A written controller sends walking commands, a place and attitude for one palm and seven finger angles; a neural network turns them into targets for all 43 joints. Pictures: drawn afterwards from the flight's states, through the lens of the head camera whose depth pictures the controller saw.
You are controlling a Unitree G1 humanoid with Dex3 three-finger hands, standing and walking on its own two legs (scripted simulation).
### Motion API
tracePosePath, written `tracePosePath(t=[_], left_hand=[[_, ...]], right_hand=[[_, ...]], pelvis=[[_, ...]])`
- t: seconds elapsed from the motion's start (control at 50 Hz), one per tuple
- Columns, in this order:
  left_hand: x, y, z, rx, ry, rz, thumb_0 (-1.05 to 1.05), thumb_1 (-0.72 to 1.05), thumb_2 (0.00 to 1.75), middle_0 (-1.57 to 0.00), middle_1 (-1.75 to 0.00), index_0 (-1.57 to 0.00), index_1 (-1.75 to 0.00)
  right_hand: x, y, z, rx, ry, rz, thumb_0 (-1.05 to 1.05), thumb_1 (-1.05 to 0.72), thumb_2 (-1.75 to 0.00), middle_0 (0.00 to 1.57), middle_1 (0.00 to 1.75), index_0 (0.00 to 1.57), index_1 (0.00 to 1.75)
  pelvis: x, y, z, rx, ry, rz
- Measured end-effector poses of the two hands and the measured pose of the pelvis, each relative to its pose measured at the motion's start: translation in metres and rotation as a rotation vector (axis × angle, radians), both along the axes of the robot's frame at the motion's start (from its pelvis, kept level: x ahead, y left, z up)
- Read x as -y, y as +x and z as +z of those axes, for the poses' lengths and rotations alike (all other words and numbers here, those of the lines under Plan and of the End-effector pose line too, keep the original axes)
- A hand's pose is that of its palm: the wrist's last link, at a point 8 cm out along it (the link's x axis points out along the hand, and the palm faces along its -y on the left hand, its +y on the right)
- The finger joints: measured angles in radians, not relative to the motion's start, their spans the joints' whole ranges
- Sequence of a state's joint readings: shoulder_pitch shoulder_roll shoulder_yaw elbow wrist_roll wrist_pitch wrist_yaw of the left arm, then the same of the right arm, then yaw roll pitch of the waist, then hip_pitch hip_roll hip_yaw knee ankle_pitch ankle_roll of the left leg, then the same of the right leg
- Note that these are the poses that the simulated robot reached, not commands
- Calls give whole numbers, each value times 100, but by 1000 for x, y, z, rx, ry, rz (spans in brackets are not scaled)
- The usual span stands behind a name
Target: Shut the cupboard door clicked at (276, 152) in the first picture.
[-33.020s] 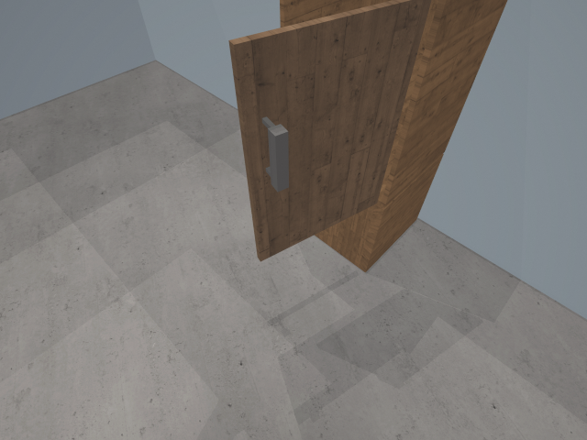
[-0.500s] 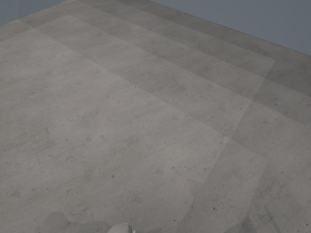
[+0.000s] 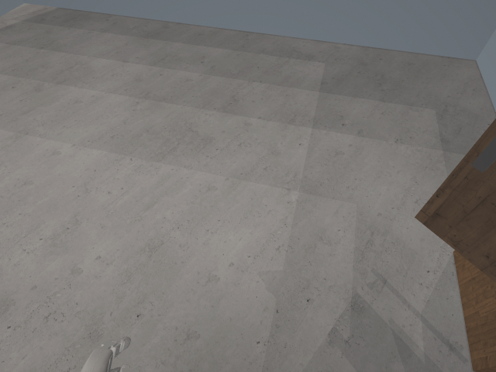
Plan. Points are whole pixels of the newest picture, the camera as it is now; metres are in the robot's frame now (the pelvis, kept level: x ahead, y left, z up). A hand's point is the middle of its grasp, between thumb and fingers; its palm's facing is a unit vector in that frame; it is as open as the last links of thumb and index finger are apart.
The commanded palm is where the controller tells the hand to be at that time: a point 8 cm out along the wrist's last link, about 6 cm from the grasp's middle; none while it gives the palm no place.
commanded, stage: turn to face it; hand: left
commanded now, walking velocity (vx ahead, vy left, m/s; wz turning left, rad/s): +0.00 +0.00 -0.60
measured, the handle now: out of the picture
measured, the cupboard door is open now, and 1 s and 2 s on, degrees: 51 51 51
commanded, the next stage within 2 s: take the last steps up to it in 1.48 s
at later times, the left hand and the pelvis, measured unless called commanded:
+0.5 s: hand out of the picture +0.11 +0.21 -0.18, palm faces -0.21 -0.96 -0.18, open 7.4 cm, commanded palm none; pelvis +0.01 +0.03 +0.00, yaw -16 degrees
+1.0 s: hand (198, 330) +0.21 +0.11 -0.14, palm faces -0.54 -0.79 -0.28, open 7.4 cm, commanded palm none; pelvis +0.00 +0.01 +0.00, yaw -34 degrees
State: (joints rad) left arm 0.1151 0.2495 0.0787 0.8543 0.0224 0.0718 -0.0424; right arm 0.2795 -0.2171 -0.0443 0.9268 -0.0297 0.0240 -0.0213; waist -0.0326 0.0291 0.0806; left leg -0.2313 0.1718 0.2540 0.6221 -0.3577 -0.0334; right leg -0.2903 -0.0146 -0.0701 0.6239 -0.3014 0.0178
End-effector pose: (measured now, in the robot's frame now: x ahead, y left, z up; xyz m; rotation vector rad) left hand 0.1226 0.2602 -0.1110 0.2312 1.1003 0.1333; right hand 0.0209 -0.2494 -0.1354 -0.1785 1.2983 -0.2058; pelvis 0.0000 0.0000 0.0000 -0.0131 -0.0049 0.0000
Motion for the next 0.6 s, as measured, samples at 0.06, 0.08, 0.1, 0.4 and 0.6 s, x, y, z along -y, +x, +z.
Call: tracePosePath(t=[0.06,0.08,0.1,0.4,0.6], left_hand=[[17,8,2,25,23,-46,0,91,90,-19,-30,-20,-30],[21,7,4,21,25,-55,0,91,90,-20,-30,-20,-30],[25,5,6,13,26,-58,0,91,90,-20,-30,-20,-30],[21,-20,-20,-154,-45,-127,1,90,90,-20,-30,-20,-30],[-10,20,-26,-190,-45,-228,1,91,90,-20,-30,-20,-30]], right_hand=[[18,-11,-12,-26,3,-49,0,-90,-89,21,30,20,30],[21,-13,-11,-30,1,-59,0,-90,-89,21,29,20,30],[25,-13,-9,-29,-1,-68,0,-91,-89,21,29,20,30],[17,23,29,123,-77,-132,0,-91,-89,20,29,20,30],[-27,-4,46,123,-111,-210,0,-90,-89,21,29,20,30]], pelvis=[[8,-3,-5,6,1,-33],[9,-4,-4,6,4,-39],[10,-4,-1,5,9,-49],[-10,2,7,-40,13,-209],[-37,10,14,-30,-34,-336]])
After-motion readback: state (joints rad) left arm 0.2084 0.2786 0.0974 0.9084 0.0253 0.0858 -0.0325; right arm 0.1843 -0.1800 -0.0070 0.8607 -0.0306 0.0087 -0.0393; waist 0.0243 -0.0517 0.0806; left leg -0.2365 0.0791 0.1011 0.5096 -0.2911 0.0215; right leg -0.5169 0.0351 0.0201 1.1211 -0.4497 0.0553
